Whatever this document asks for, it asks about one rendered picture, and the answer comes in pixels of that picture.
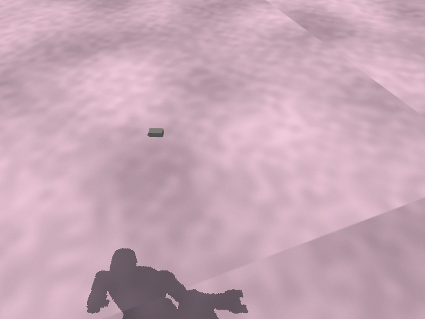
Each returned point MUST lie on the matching small box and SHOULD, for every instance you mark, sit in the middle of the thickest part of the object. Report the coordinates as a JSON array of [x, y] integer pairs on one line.
[[156, 132]]

